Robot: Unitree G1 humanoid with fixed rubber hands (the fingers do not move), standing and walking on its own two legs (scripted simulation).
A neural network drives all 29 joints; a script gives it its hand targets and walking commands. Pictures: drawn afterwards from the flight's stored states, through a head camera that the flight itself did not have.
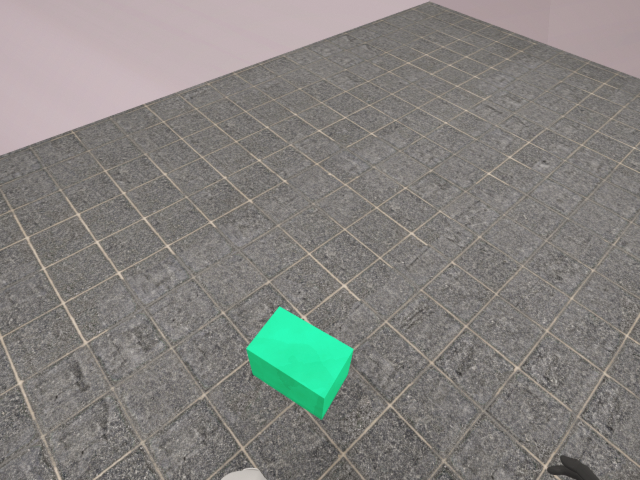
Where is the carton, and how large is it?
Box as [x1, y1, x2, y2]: [246, 306, 353, 419]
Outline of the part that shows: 279,306 246,348 252,372 254,375 321,419 347,374 353,349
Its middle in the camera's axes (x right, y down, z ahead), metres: -0.06 +0.37 +1.16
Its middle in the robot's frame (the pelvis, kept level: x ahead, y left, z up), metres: +0.53 +0.05 -0.66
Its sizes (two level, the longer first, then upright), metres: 0.255 0.160 0.190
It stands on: the floor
